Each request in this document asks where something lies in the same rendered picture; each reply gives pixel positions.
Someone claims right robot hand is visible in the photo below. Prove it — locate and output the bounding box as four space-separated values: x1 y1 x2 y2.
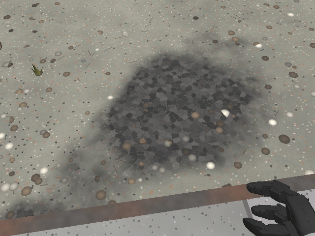
242 179 315 236

